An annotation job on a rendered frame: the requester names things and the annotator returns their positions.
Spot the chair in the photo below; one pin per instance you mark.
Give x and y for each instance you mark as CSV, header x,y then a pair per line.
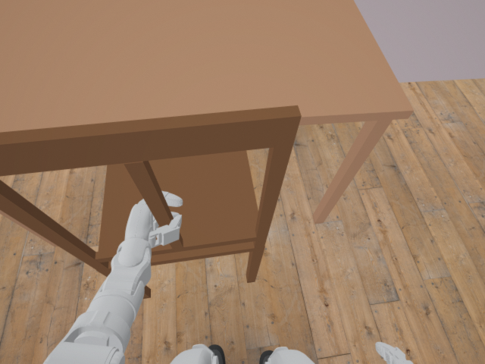
x,y
200,158

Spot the robot left hand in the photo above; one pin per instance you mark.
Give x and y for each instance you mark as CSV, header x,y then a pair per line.
x,y
141,222

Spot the table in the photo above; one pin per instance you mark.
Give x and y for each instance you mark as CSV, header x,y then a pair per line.
x,y
75,62

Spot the left robot upper arm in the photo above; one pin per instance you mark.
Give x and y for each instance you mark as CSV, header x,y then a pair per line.
x,y
75,353

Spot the robot left shin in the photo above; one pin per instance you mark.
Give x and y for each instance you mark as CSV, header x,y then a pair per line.
x,y
201,346

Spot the robot right hand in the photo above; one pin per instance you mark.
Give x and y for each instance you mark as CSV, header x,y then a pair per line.
x,y
390,354

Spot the robot left forearm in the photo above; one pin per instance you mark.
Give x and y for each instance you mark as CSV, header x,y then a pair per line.
x,y
110,315

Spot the robot left thigh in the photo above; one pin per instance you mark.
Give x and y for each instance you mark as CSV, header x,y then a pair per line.
x,y
196,356

